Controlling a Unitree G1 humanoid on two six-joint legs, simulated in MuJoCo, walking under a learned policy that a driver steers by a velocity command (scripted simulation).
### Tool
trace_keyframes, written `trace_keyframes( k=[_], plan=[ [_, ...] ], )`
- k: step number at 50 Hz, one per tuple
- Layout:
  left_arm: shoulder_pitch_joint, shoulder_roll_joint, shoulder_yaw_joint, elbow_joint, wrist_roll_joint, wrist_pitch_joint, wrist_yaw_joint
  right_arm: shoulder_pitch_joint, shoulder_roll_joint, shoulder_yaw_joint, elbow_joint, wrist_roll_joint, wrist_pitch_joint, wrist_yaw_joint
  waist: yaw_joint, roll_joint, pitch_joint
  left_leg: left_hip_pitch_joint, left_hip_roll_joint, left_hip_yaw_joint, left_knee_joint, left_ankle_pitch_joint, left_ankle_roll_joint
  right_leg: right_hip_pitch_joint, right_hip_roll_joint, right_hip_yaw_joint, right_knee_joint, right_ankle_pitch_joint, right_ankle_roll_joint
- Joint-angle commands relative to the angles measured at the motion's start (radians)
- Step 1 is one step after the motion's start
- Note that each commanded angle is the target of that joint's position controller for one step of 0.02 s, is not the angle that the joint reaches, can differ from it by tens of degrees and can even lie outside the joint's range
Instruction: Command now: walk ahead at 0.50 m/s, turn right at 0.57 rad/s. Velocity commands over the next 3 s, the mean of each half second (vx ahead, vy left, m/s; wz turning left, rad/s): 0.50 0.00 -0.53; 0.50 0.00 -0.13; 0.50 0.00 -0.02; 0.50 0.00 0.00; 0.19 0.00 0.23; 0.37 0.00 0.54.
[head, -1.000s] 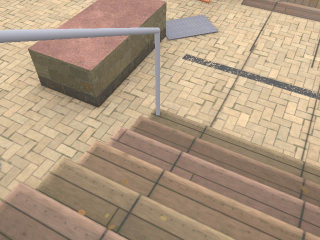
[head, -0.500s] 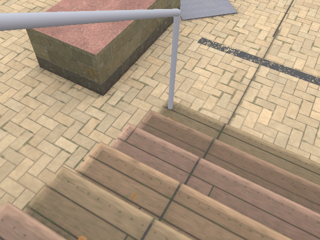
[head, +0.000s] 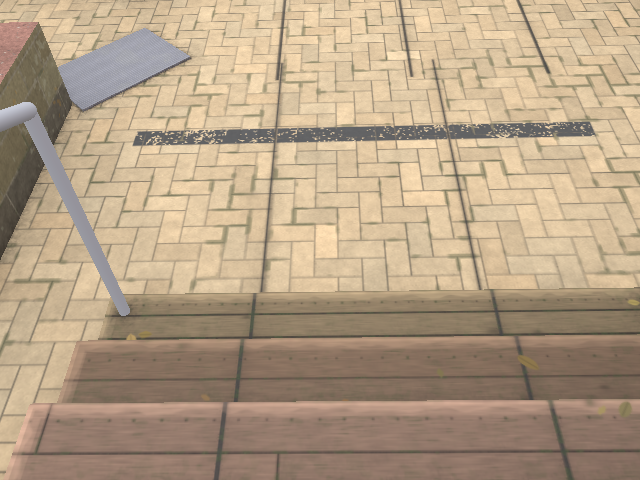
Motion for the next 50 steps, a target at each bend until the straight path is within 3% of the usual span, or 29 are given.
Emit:
trace_keyframes(
  k=[1,2,3,4,7,8,11,14,15,17,19,21,22,23,24,25,26,27,29,31,33,35,38,42,44,47,48,49,50],
  plan=[
    [0.872,0.311,0.113,0.259,-0.003,0.002,0.006,-0.029,-0.086,-0.012,-0.136,0.065,-0.023,0.101,0.37,-0.143,-0.482,-0.904,-0.179,-0.164,0.754,-0.039,0.029,1.289,-0.254,0.462,0.203,0.778,-0.38],
    [0.812,0.275,0.109,0.248,-0.021,-0.016,0.016,-0.338,-0.104,-0.013,-0.255,0.113,-0.064,0.089,0.432,-0.129,-0.193,-1.228,-0.134,-0.216,0.725,-0.03,0.063,1.101,-0.269,0.533,0.086,0.304,-0.343],
    [0.666,0.202,0.086,0.214,-0.038,-0.017,0.009,-0.423,-0.145,-0.024,-0.266,0.12,-0.077,0.055,0.382,-0.042,-0.056,-1.213,-0.073,-0.26,0.702,0.017,0.084,0.807,-0.24,0.505,0.045,0.075,-0.29],
    [0.556,0.121,0.055,0.194,-0.029,-0.014,-0.008,-0.318,-0.171,-0.038,-0.236,0.1,-0.077,0.029,0.271,-0.006,-0.02,-1.07,-0.051,-0.299,0.668,0.112,0.102,0.54,-0.228,0.495,0.035,0.129,-0.317],
    [0.176,-0.029,-0.03,0.071,-0.008,-0.035,0.01,-0.251,-0.012,0.013,-0.239,0.023,-0.036,-0.017,0.058,0.103,0.131,-0.78,0.017,-0.426,0.167,0.598,0.207,-0.229,-0.138,0.413,-0.078,-0.343,-0.273],
    [0.111,-0.032,-0.043,0.018,-0.033,-0.046,0.018,-0.226,-0.026,0.007,-0.221,0.023,-0.031,-0.006,0.054,0.081,0.128,-0.569,-0.017,-0.345,-0.087,0.793,0.202,-0.427,-0.071,0.28,-0.099,-0.314,-0.263],
    [0.168,0.086,-0.04,-0.001,0.016,-0.062,0.017,-0.157,-0.055,0.024,-0.246,0.038,-0.031,0.04,0.009,0.006,0.047,-0.272,-0.103,-0.216,0.042,0.956,0.136,-0.659,0.034,0.221,0.119,-0.195,-0.231],
    [0.514,0.01,-0.054,0.13,0.009,-0.078,0.056,-0.479,-0.11,0.037,-0.353,0.021,-0.032,0.041,0.216,0.04,0.061,-0.83,-0.091,-0.367,-0.315,1.108,0.089,-0.07,-0.012,0.47,0.375,-0.368,-0.257],
    [0.542,0.001,-0.052,0.111,-0.002,-0.065,0.07,-0.527,-0.113,0.049,-0.353,0.043,-0.031,0.042,0.27,0.109,0.051,-0.748,-0.074,-0.377,-0.647,1.309,0.086,-0.069,0.032,0.416,0.429,-0.487,-0.21],
    [0.463,0.091,-0.051,0.074,0.023,-0.037,0.032,-0.58,-0.104,0.048,-0.396,0.058,-0.008,0.033,0.211,-0.03,0.077,-0.387,-0.133,-0.258,-0.62,1.234,0.087,-0.364,0.057,0.443,0.372,-0.57,-0.213],
    [0.406,0.113,-0.042,0.016,0.015,-0.019,0.009,-0.453,-0.135,0.035,-0.361,0.047,-0.005,0.035,0.146,-0.008,0.1,-0.23,-0.14,-0.237,-0.613,1.054,0.1,-0.415,0.05,0.491,0.457,-0.583,-0.203],
    [0.369,0.135,-0.038,0.006,0.002,-0.001,0.005,-0.291,-0.221,-0.01,-0.294,0.073,-0.017,0.021,0.059,0.038,0.092,-0.053,-0.134,-0.234,-0.867,1.028,0.156,-0.298,0.065,0.498,0.657,-0.455,-0.145],
    [0.412,0.119,-0.038,0.032,0.043,-0.004,-0.029,-0.097,-0.309,-0.059,-0.235,0.086,-0.037,0.021,-0.013,0.062,-0.02,0.182,-0.096,-0.267,-0.736,1.054,0.256,-0.346,0.108,0.445,0.928,-0.222,-0.075],
    [0.668,-0.035,-0.055,0.109,0.004,-0.017,-0.057,0.11,-0.358,-0.083,-0.156,0.045,-0.045,0.047,0.037,0.296,-0.292,0.544,0.063,-0.357,-0.405,1.634,0.452,-0.539,0.228,0.235,1.441,-0.669,0.017],
    [0.732,-0.013,-0.044,0.082,-0.049,-0.015,-0.067,0.101,-0.396,-0.077,-0.172,0.028,-0.029,0.09,0.062,0.295,-0.308,0.572,0.225,-0.669,-0.485,1.683,0.54,-0.827,0.279,0.184,1.782,-0.767,0.033],
    [0.542,0.081,-0.022,-0.011,-0.055,-0.004,-0.042,0.059,-0.362,-0.079,-0.174,0.025,-0.006,0.118,-0.005,0.224,-0.176,0.457,0.312,-0.924,-0.663,1.081,0.584,-1.06,0.233,0.201,1.826,-0.677,0.056],
    [0.344,0.103,-0.016,-0.045,-0.048,-0.001,0.0,-0.005,-0.26,-0.054,-0.164,0.047,-0.014,0.112,-0.008,0.123,0.014,0.248,0.255,-0.858,-0.755,0.63,0.509,-1.169,0.164,0.191,1.755,-0.498,0.039],
    [0.342,0.056,-0.04,-0.04,-0.035,0.007,0.023,-0.111,-0.11,-0.007,-0.179,0.036,-0.019,0.099,0.061,-0.011,0.044,0.05,0.205,-0.743,-0.792,0.485,0.439,-1.044,0.08,0.273,1.539,-0.253,-0.005],
    [0.362,-0.023,-0.068,-0.052,-0.019,0.022,0.028,-0.163,-0.008,0.027,-0.133,0.009,-0.045,0.052,0.168,0.04,0.153,-0.311,0.15,-0.662,-0.862,0.584,0.385,-0.878,-0.038,0.274,1.32,-0.034,-0.046],
    [0.312,-0.014,-0.067,-0.048,0.0,0.016,0.0,-0.235,-0.016,0.024,-0.149,0.056,-0.101,0.014,0.12,0.014,0.108,-0.499,0.007,-0.453,-0.878,0.602,0.381,-0.652,-0.014,0.19,0.829,0.217,-0.041],
    [0.151,0.019,-0.052,-0.081,0.002,0.019,-0.025,-0.089,-0.092,0.026,-0.069,0.047,-0.113,0.017,0.082,0.13,0.057,-0.523,-0.01,-0.423,-0.876,0.666,0.383,-0.536,-0.011,0.104,0.773,0.257,-0.01],
    [0.186,0.031,-0.054,-0.073,0.022,0.021,-0.039,-0.064,-0.154,0.014,-0.058,0.033,-0.103,0.021,0.116,0.065,0.026,-0.398,0.012,-0.437,-0.75,0.909,0.39,-0.604,0.006,0.126,0.768,0.262,0.007],
    [-0.009,0.006,-0.072,-0.115,0.028,0.013,-0.009,0.208,-0.047,0.045,0.055,0.04,-0.095,-0.02,-0.016,0.076,0.058,0.106,0.067,-0.546,-0.641,0.839,0.396,-1.029,-0.032,0.202,0.469,0.403,0.046],
    [-0.093,0.038,-0.074,-0.128,0.019,0.019,-0.04,0.105,-0.04,0.066,0.005,0.035,-0.069,0.013,0.031,0.122,0.121,-0.461,-0.025,-0.438,-0.676,0.619,0.366,-0.433,0.005,0.053,0.405,0.58,0.015],
    [-0.18,0.062,-0.064,-0.166,0.015,0.024,-0.037,0.136,-0.055,0.059,0.007,0.049,-0.073,-0.003,-0.006,0.088,0.134,-0.339,-0.026,-0.432,-0.621,0.665,0.348,-0.429,0.019,0.035,0.287,0.462,0.02],
    [-0.299,0.042,-0.07,-0.199,-0.002,0.033,-0.037,0.211,-0.068,0.046,0.041,0.055,-0.066,-0.03,-0.071,0.102,0.163,-0.08,-0.012,-0.453,-0.524,0.716,0.329,-0.469,0.0,0.04,0.064,0.352,0.034],
    [-0.349,0.021,-0.049,-0.168,-0.148,0.028,0.005,0.134,-0.142,0.001,-0.008,0.129,-0.018,-0.045,-0.122,0.032,0.244,-0.152,-0.078,-0.377,-0.499,0.8,0.293,-0.335,0.065,-0.058,-0.014,0.364,0.06],
    [-0.325,-0.004,-0.061,-0.162,-0.155,0.024,0.023,0.161,-0.142,-0.005,-0.006,0.123,0.009,-0.052,-0.123,0.078,0.233,-0.167,-0.073,-0.387,-0.445,0.879,0.291,-0.216,0.067,-0.045,-0.026,0.307,0.064],
    [-0.225,-0.004,-0.079,-0.162,0.027,0.031,-0.014,0.208,-0.102,0.014,0.045,0.041,-0.017,-0.011,-0.043,0.182,0.074,-0.085,-0.029,-0.438,-0.411,0.98,0.309,-0.11,0.006,0.006,-0.032,0.23,0.017]
  ],
)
